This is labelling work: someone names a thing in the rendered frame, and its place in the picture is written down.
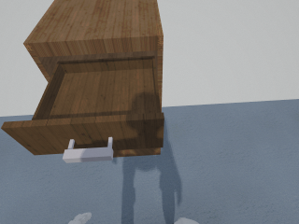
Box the drawer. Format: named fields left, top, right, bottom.
left=1, top=55, right=164, bottom=156

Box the left robot hand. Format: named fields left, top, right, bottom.
left=68, top=212, right=92, bottom=224

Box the handle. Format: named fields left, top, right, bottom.
left=63, top=137, right=114, bottom=163

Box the cabinet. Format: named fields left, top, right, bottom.
left=23, top=0, right=164, bottom=158

